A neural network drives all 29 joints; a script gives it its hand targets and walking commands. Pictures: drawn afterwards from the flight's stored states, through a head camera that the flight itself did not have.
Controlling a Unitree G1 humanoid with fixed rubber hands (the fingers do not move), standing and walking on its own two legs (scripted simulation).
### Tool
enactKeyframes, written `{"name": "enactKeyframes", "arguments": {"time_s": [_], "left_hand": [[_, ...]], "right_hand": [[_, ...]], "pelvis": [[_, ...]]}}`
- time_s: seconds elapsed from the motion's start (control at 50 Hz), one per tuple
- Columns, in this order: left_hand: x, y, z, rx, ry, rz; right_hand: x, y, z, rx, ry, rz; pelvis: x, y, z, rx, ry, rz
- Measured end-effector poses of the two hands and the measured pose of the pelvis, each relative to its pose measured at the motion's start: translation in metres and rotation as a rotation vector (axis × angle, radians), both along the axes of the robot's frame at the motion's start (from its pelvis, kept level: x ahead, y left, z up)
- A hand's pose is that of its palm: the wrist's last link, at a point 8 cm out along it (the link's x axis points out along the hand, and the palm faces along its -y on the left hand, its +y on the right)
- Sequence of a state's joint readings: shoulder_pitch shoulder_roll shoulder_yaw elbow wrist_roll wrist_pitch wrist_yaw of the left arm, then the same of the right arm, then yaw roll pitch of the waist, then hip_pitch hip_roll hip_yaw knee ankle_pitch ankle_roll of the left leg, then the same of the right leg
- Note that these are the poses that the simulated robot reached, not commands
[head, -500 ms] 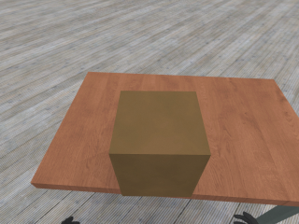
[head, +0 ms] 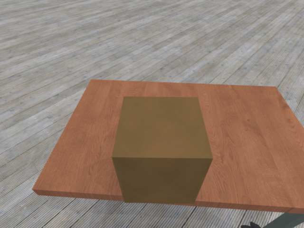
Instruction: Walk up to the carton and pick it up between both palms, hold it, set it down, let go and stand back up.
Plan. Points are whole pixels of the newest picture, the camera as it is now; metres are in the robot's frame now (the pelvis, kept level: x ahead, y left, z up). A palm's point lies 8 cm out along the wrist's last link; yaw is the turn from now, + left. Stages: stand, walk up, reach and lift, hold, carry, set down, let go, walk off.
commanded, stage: stand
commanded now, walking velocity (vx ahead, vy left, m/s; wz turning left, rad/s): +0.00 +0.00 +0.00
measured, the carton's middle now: (159, 151) +0.35 +0.01 +0.02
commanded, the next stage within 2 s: none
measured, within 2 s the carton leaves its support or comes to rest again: neither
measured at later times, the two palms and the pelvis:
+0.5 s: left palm out of the picture +0.08 +0.27 -0.11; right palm out of the picture +0.12 -0.26 -0.09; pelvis +0.00 +0.00 +0.00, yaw +0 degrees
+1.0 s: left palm out of the picture +0.07 +0.28 -0.11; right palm out of the picture +0.10 -0.26 -0.09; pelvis -0.02 +0.00 +0.00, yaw +0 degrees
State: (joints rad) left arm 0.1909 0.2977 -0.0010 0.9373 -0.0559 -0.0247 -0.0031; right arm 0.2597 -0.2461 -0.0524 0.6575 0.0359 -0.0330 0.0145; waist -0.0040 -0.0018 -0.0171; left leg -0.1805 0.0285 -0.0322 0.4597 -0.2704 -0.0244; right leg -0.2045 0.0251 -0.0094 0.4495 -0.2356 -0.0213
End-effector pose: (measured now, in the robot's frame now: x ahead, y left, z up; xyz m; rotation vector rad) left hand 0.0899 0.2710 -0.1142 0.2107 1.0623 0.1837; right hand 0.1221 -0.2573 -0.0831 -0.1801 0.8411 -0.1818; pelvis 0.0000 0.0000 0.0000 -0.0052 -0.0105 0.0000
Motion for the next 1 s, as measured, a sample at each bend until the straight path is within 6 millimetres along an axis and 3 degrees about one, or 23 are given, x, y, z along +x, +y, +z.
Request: {"name": "enactKeyframes", "arguments": {"time_s": [0.54,1.0], "left_hand": [[-0.010,0.004,0.001,0.015,0.033,0.010],[-0.023,0.004,0.003,0.022,0.027,0.015]], "right_hand": [[-0.007,0.000,-0.005,0.011,0.009,-0.007],[-0.024,-0.003,-0.007,0.012,0.009,-0.012]], "pelvis": [[-0.002,0.000,0.000,0.000,-0.003,0.000],[-0.016,-0.001,0.000,0.002,-0.023,-0.001]]}}
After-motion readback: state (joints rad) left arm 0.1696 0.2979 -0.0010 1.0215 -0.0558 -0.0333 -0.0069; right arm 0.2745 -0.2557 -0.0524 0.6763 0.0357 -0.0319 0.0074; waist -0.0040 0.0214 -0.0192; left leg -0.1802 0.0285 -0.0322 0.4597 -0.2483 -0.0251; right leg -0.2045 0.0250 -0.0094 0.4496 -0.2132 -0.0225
